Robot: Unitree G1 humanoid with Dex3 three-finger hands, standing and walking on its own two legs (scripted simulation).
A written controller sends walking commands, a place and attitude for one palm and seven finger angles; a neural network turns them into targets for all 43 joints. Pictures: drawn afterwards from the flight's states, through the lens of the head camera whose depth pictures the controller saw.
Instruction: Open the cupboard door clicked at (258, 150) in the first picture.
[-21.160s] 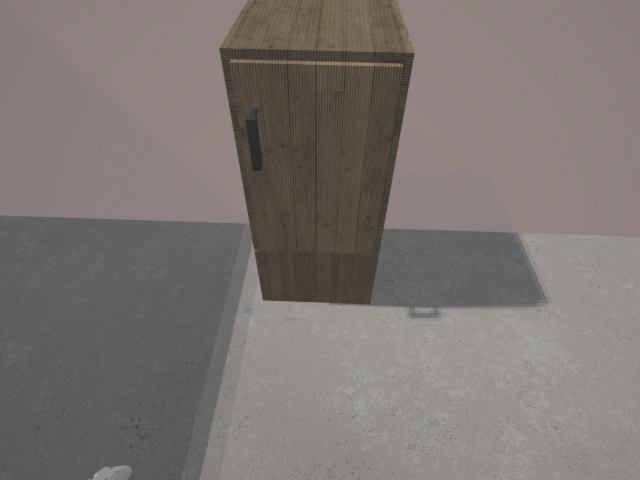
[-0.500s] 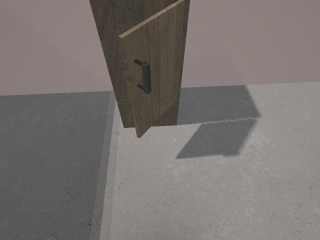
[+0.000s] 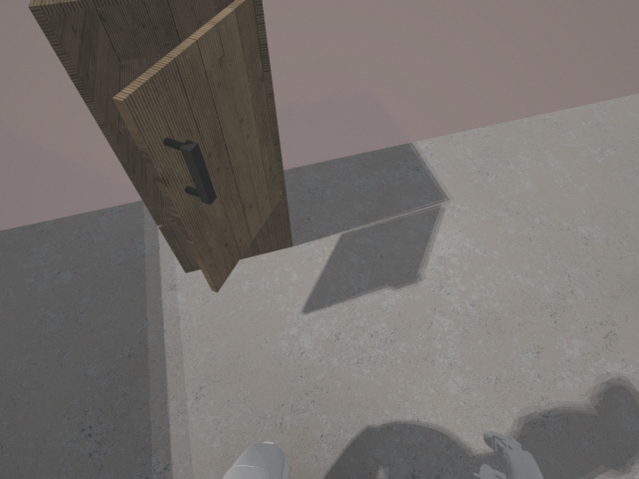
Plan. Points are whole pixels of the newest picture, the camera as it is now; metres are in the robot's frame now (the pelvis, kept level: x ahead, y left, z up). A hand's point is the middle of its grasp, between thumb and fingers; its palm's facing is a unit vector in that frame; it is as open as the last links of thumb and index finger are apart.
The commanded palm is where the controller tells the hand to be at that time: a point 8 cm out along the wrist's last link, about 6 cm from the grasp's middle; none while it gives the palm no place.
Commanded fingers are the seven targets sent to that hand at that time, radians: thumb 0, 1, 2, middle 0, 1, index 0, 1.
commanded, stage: walk to a spot facing it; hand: left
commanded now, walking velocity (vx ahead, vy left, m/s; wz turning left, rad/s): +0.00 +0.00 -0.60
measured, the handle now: (190, 171) +0.58 +0.31 -0.03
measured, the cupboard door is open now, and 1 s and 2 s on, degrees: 49 49 49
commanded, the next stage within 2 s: none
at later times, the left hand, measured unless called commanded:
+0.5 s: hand (172, 433) +0.17 +0.25 -0.17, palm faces -0.29 -0.93 -0.21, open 7.4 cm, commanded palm none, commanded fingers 0.00 0.90 0.90 -0.20 -0.30 -0.20 -0.30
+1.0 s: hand (252, 420) +0.20 +0.13 -0.16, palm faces -0.53 -0.82 -0.20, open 7.3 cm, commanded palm none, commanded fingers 0.00 0.90 0.90 -0.20 -0.30 -0.20 -0.30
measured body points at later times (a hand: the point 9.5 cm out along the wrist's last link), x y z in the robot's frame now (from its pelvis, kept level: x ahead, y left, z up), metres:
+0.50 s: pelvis +0.03 +0.07 +0.00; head +0.09 +0.08 +0.45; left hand +0.19 +0.30 -0.15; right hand -0.02 -0.19 -0.13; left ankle +0.04 +0.16 -0.74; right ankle -0.04 -0.09 -0.66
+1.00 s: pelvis +0.08 +0.00 +0.00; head +0.10 -0.03 +0.45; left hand +0.23 +0.18 -0.15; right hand +0.00 -0.26 -0.14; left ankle +0.21 +0.09 -0.69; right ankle -0.03 -0.05 -0.74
